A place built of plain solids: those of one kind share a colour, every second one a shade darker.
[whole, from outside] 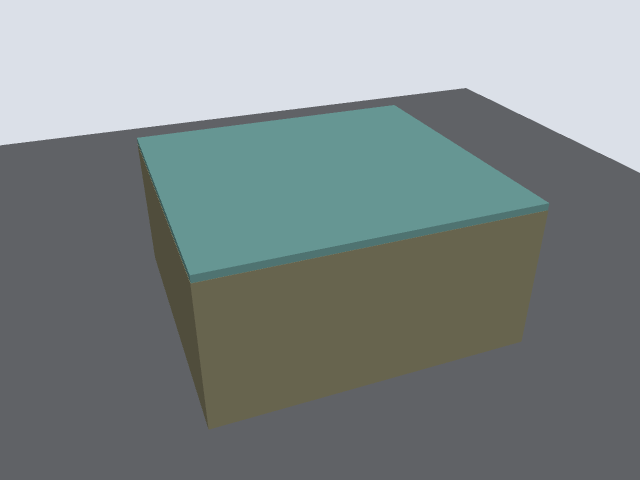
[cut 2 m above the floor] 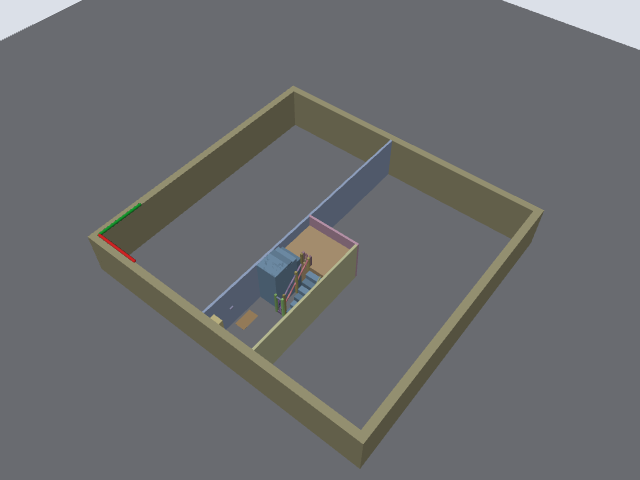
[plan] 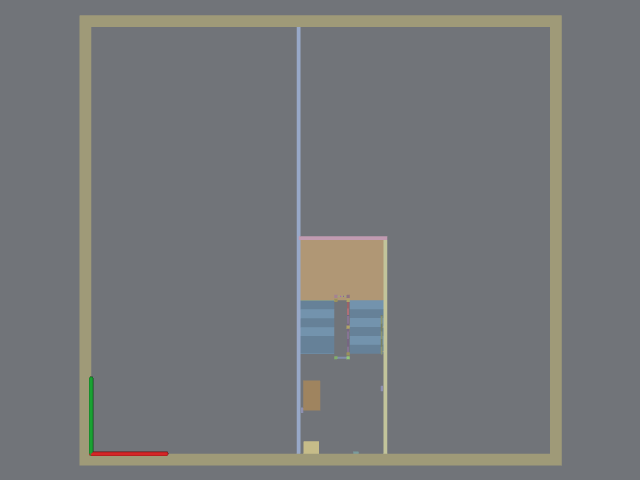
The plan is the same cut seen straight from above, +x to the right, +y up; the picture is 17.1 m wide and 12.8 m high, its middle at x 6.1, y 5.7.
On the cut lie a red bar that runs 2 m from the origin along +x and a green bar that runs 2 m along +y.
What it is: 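A small block of dwellings, 12.2 m wide and 11.4 m deep inside, its common dog-leg stair of 14 risers of 214 mm a storey on goings of 238 mm, 0.90 m wide flights and a well of 0.41 m; the dwelling on the first floor; a hall, a living room with a kitchen corner, a second bedroom, a bedroom, the bathroom shut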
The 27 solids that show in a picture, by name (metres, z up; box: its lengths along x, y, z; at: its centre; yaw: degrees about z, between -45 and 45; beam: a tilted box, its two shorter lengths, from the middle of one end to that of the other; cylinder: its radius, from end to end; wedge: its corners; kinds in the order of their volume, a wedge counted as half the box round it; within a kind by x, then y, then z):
{
 "wall_1": {"box": [0.32, 12.01, 6.04], "at": [-0.16, 5.69, 2.97]},
 "wall_2": {"box": [12.87, 0.32, 6.04], "at": [6.12, -0.16, 2.97]},
 "wall_3": {"box": [12.87, 0.32, 6.04], "at": [6.12, 11.54, 2.97]},
 "wall_4": {"box": [0.32, 12.01, 6.04], "at": [12.39, 5.69, 2.97]},
 "roof_slab_1": {"box": [12.85, 11.99, 0.44], "at": [6.12, 5.69, 6.05]},
 "piece_1": {"box": [0.9, 0.25, 2.83], "at": [6.03, 2.78, 1.37]},
 "piece_2": {"box": [0.9, 0.47, 2.62], "at": [6.03, 2.91, 1.26]},
 "piece_3": {"box": [0.9, 0.72, 2.4], "at": [6.03, 3.02, 1.15]},
 "piece_4": {"box": [0.9, 0.72, 2.19], "at": [6.03, 3.26, 1.04]},
 "piece_5": {"box": [0.9, 0.72, 1.98], "at": [6.03, 3.49, 0.94]},
 "piece_6": {"box": [0.9, 0.72, 1.76], "at": [6.03, 3.73, 0.83]},
 "piece_7": {"box": [0.9, 0.72, 0.26], "at": [7.34, 3.02, 0.08]},
 "piece_8": {"box": [0.9, 0.72, 0.48], "at": [7.34, 3.26, 0.19]},
 "piece_9": {"box": [0.9, 0.72, 0.69], "at": [7.34, 3.5, 0.3]},
 "piece_10": {"box": [0.9, 0.72, 0.91], "at": [7.34, 3.74, 0.4]},
 "piece_11": {"box": [0.9, 0.72, 1.12], "at": [7.34, 3.97, 0.51]},
 "piece_12": {"box": [0.9, 0.54, 1.33], "at": [7.34, 4.12, 0.62]},
 "half_1": {"box": [2.21, 1.61, 1.55], "at": [6.69, 4.9, 0.72]},
 "core_wall_1": {"box": [0.1, 5.7, 5.88], "at": [7.84, 2.85, 2.89]},
 "core_wall_low_1": {"box": [0.1, 11.38, 2.89], "at": [5.53, 5.69, 1.39]},
 "core_wall_back_1": {"box": [2.36, 0.1, 5.88], "at": [6.71, 5.75, 2.89]},
 "hung_more_letter_boxes_1": {"box": [0.42, 0.34, 1.67], "at": [5.87, 0.17, 0.78]},
 "guard_post_1": {"box": [0.09, 0.09, 1.3], "at": [6.85, 2.66, 0.6]},
 "guard_post_2": {"box": [0.09, 0.09, 1.28], "at": [6.85, 3.38, 1.26]},
 "laid_doormat_1": {"box": [0.45, 0.8, 0.05], "at": [5.88, 1.55, -0.02]},
 "ground_guard_newel_1": {"box": [0.09, 0.09, 1.15], "at": [6.52, 2.56, 0.53]},
 "ground_guard_newel_2": {"box": [0.09, 0.09, 1.15], "at": [6.85, 2.56, 0.53]}
}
